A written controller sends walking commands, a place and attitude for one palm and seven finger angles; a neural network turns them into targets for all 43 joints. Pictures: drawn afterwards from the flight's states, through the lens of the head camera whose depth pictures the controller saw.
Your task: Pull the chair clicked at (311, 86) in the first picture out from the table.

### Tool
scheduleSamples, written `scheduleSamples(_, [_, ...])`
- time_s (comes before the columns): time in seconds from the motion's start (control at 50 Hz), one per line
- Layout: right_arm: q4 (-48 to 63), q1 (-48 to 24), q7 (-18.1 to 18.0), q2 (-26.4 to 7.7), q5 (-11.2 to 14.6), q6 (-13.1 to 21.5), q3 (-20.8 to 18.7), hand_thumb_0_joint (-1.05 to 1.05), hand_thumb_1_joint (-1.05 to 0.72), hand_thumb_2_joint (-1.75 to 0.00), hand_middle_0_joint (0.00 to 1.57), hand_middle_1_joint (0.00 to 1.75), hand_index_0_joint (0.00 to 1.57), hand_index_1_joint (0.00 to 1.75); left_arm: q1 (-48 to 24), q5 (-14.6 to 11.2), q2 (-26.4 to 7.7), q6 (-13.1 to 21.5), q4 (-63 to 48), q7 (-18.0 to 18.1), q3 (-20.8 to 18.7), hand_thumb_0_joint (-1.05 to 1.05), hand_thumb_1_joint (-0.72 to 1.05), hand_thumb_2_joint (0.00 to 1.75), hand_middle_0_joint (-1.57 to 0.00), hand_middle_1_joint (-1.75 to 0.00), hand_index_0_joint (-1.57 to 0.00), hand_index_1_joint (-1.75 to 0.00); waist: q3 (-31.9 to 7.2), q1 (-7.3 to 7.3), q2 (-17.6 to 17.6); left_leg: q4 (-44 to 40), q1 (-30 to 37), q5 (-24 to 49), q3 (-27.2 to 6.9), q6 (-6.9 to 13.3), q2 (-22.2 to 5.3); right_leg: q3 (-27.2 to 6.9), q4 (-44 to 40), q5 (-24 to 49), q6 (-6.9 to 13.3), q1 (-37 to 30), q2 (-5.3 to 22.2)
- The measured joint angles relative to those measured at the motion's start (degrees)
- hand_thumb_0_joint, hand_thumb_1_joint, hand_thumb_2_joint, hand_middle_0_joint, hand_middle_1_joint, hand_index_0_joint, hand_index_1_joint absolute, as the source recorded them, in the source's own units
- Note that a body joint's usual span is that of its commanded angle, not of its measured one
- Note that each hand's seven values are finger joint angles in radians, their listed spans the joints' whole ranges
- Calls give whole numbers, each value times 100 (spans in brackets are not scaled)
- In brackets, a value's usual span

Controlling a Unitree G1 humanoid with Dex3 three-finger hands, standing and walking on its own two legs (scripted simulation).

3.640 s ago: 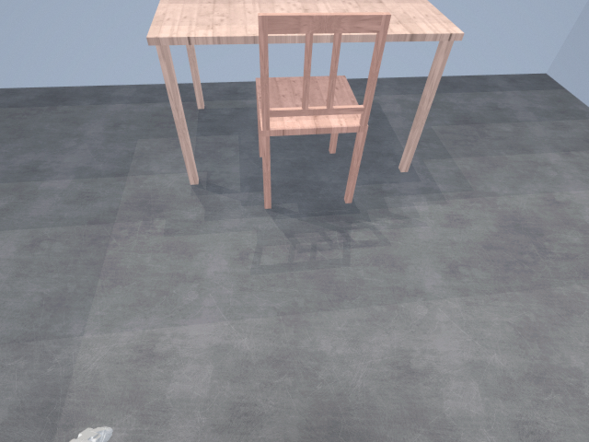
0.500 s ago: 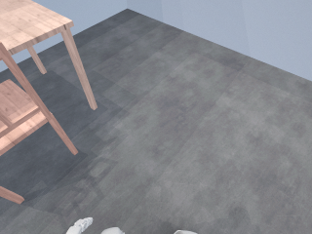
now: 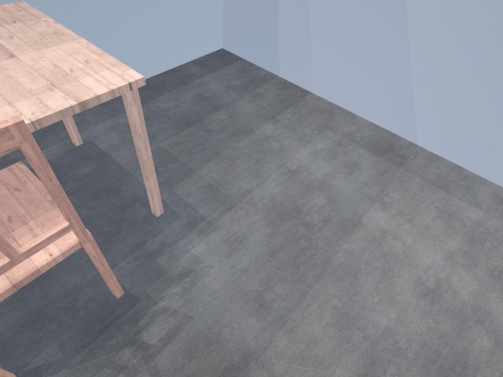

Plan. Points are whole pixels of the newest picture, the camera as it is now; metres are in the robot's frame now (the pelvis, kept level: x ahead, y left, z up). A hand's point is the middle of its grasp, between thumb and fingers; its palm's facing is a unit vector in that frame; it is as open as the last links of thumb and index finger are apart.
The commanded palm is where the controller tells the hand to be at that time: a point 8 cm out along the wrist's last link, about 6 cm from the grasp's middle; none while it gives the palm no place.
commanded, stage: turn to face it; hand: left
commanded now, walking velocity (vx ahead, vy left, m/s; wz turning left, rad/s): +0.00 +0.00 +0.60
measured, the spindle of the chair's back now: out of the picture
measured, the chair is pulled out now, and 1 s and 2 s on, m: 0.00 0.00 0.00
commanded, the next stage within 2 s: take the last steps up to it in 1.38 s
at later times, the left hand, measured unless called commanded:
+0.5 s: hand out of the picture +0.07 +0.16 -0.14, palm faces +0.32 -0.91 -0.28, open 7.4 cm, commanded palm none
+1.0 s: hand out of the picture -0.13 +0.19 -0.17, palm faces +0.63 -0.73 -0.27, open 7.4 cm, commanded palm none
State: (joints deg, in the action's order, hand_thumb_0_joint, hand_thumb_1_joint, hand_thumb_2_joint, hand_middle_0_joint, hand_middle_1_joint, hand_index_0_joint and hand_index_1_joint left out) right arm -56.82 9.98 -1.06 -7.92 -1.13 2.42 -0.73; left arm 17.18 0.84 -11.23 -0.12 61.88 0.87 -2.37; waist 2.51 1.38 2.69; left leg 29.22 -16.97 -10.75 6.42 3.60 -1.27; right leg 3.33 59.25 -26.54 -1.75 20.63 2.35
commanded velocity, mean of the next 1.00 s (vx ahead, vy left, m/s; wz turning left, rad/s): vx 0.00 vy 0.00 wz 0.59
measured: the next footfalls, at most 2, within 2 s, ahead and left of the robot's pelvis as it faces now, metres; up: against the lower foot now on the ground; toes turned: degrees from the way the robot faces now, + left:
right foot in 0.34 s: +0.08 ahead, -0.14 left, +0.00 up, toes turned +10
left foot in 0.82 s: -0.04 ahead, +0.09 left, +0.00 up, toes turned +37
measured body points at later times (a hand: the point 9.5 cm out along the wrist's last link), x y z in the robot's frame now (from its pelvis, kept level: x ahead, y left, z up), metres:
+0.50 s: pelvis +0.02 -0.06 +0.00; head +0.04 -0.08 +0.45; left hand +0.06 +0.21 -0.11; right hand +0.12 -0.30 -0.16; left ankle -0.01 +0.07 -0.65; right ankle +0.04 -0.15 -0.74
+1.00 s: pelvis -0.02 -0.02 +0.00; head -0.01 +0.03 +0.45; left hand -0.17 +0.22 -0.15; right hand +0.24 -0.15 -0.11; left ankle -0.07 +0.06 -0.74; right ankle +0.07 -0.16 -0.66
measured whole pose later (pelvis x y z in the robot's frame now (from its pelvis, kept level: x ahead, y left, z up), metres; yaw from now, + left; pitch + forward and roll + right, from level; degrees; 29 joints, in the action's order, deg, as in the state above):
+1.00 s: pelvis -0.02 -0.02 +0.00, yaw +37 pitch +0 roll -1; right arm -50.2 5.8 0.7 -13.2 -1.2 -2.0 -2.3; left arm 14.2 0.8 -17.6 -4.2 53.5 0.5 -4.6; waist 5.1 2.2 2.5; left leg 30.3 -14.8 -15.1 0.4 1.8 -0.1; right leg 2.8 62.3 -23.6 -5.7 27.6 6.5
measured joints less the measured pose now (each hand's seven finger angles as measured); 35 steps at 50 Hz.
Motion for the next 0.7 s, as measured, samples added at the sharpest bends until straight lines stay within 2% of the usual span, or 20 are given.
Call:
scheduleSamples(0.08, [-113, 255, -5, -125, 10, -163, -133, -1, -94, -90, 21, 30, 20, 30, -288, 14, 111, -79, -262, 9, -40, 0, 91, 89, -20, -30, -19, -30, -46, -105, -65, -332, 54, 162, -183, 60, 165, -129, -256, 340, -142, 378, 146])
scheduleSamples(0.16, [-162, 497, 42, -174, -24, -297, -190, -1, -93, -90, 20, 30, 20, 30, -568, 14, 132, -168, -467, 22, -105, 0, 91, 89, -20, -30, -20, -30, -66, -246, -123, -414, 11, 223, -433, 34, 281, -214, -514, 415, -227, 468, 135])
scheduleSamples(0.26, [-138, 687, 66, -202, -59, -408, -273, 0, -92, -90, 20, 30, 20, 30, -858, -25, 104, -217, -695, 47, -139, 0, 91, 89, -20, -30, -20, -30, -60, -434, -268, -323, -113, 228, -772, -78, 365, -240, -1264, 287, -215, 189, -35])
scheduleSamples(0.32, [-92, 745, 84, -246, -50, -470, -334, 0, -91, -90, 20, 30, 20, 30, -959, -61, 91, -167, -854, 61, -128, 0, 91, 89, -20, -30, -20, -30, -69, -488, -382, -138, -256, 185, -994, -194, 424, -220, -2176, 578, -170, -242, -163])
scheduleSamples(0.34, [-65, 775, 95, -258, -33, -490, -356, 0, -91, -90, 20, 30, 20, 30, -952, -65, 73, -130, -923, 68, -116, 0, 91, 89, -20, -30, -20, -30, -99, -481, -381, -17, -334, 141, -1050, -245, 477, -211, -2684, 793, -132, -474, -156])
scheduleSamples(0.36, [-56, 762, 106, -296, -8, -515, -385, 0, -91, -90, 20, 30, 20, 30, -961, -45, 90, -89, -955, 86, -113, 0, 91, 89, -20, -30, -20, -30, -88, -461, -456, 226, -441, -90, -1105, -301, 462, -147, -2855, 957, 18, -552, -191])
scheduleSamples(0.4, [-27, 727, 116, -360, -20, -584, -445, 0, -91, -90, 20, 30, 20, 30, -934, -18, 110, -78, -1020, 92, -60, 0, 91, 89, -20, -30, -20, -30, -77, -476, -530, 1209, -758, -1065, -1020, -445, 458, 46, -2816, 988, 250, -614, -144])
scheduleSamples(0.42, [-13, 701, 129, -392, -34, -616, -466, 1, -91, -90, 20, 30, 20, 30, -900, -18, 114, -74, -1048, 94, -43, 0, 91, 89, -20, -30, -20, -30, -79, -472, -523, 1808, -927, -1284, -919, -502, 442, 132, -2851, 982, 304, -680, -87])
scheduleSamples(0.46, [28, 623, 163, -471, -50, -652, -498, 1, -91, -90, 20, 30, 20, 30, -834, -21, 118, -63, -1078, 96, -14, 0, 91, 89, -20, -30, -20, -30, -57, -464, -521, 2845, -1193, -1270, -738, -615, 321, 295, -2975, 1004, 337, -826, 5])
scheduleSamples(0.5, [82, 529, 188, -544, -51, -667, -515, 1, -91, -90, 20, 30, 20, 30, -775, -14, 123, -46, -1082, 101, 3, 0, 91, 89, -20, -30, -20, -30, -18, -452, -507, 3438, -1315, -1150, -630, -712, 164, 449, -3055, 1027, 337, -927, 92])
scheduleSamples(0.58, [163, 290, 209, -660, -53, -724, -510, 1, -91, -90, 20, 30, 20, 30, -634, 12, 121, -30, -1074, 86, 36, 0, 91, 89, -20, -30, -20, -30, 79, -362, -416, 3503, -1200, -1202, -537, -839, -80, 718, -3058, 1002, 321, -1013, 298])
scheduleSamples(0.7, [309, -220, 240, -779, -26, -760, -446, 1, -91, -90, 20, 30, 19, 30, -337, 60, 5, -90, -990, 33, 49, 0, 91, 89, -21, -30, -20, -30, 251, -128, -267, 2495, -717, -1442, -386, -822, -191, 1073, -2867, 923, 209, -919, 594])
